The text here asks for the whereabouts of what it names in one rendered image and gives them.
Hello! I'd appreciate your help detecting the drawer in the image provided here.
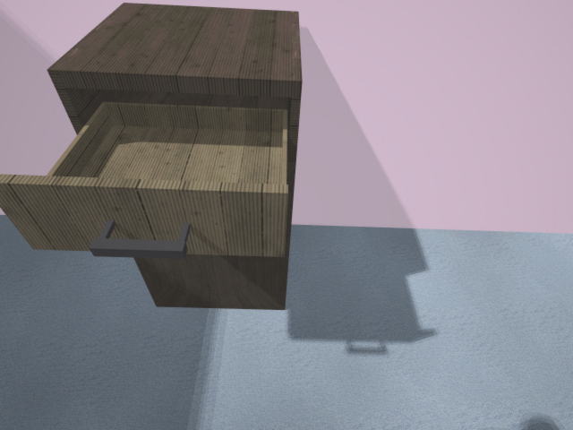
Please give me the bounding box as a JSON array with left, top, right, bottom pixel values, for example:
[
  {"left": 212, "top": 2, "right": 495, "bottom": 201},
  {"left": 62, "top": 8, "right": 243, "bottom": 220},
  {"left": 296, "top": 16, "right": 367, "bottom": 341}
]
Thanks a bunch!
[{"left": 0, "top": 102, "right": 288, "bottom": 257}]

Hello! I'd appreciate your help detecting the cabinet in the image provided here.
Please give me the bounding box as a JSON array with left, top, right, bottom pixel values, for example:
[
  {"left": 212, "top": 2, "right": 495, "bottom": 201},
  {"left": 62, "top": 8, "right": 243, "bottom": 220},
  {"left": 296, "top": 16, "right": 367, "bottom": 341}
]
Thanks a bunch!
[{"left": 47, "top": 3, "right": 303, "bottom": 310}]

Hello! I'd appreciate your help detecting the handle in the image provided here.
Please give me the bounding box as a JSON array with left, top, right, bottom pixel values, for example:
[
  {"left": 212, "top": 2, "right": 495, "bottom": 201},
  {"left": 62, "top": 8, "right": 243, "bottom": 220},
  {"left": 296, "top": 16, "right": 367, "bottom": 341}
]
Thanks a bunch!
[{"left": 90, "top": 220, "right": 191, "bottom": 259}]

